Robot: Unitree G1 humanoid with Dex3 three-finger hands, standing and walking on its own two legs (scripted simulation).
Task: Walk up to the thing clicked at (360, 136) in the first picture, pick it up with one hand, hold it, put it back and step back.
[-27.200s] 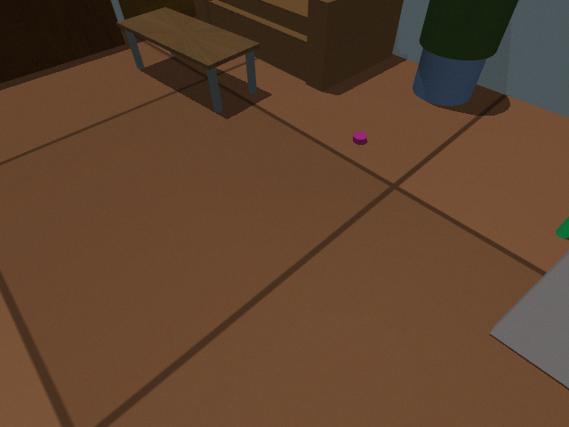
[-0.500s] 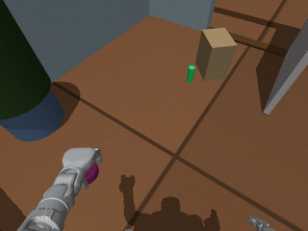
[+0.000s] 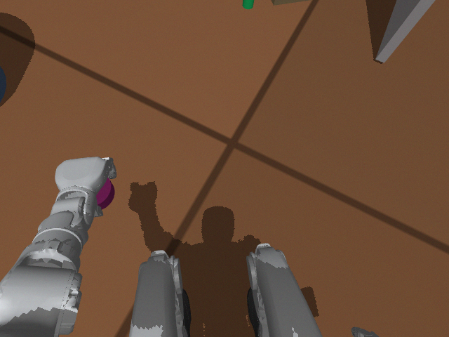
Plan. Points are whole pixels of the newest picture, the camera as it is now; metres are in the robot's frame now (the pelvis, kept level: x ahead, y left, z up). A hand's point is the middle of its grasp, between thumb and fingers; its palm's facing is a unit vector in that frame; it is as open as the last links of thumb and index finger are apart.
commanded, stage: crouch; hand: left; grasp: from above
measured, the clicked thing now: (93, 191) +0.43 +0.25 -0.15
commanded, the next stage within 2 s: lower in 1.16 s
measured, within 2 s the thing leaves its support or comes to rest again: neither
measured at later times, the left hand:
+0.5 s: hand (113, 198) +0.45 +0.25 -0.28, palm faces -0.43 -0.03 -0.90, open 9.4 cm
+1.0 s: hand (120, 202) +0.46 +0.25 -0.35, palm faces -0.45 -0.03 -0.89, open 9.5 cm
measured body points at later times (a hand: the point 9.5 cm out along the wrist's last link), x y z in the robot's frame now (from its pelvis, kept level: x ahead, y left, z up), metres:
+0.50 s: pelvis -0.01 -0.01 -0.12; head +0.22 +0.04 +0.26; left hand +0.47 +0.25 -0.23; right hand +0.06 -0.28 -0.24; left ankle +0.08 +0.11 -0.50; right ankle +0.07 -0.14 -0.50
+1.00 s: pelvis -0.02 -0.01 -0.19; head +0.22 +0.04 +0.19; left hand +0.48 +0.25 -0.30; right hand +0.01 -0.28 -0.30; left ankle +0.08 +0.11 -0.50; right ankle +0.07 -0.14 -0.50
